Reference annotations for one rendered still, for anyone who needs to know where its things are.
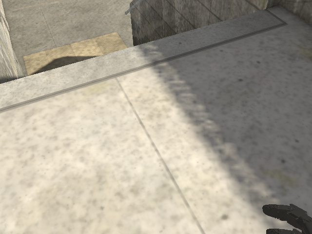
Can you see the right robot hand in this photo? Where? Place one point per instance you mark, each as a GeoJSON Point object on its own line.
{"type": "Point", "coordinates": [293, 215]}

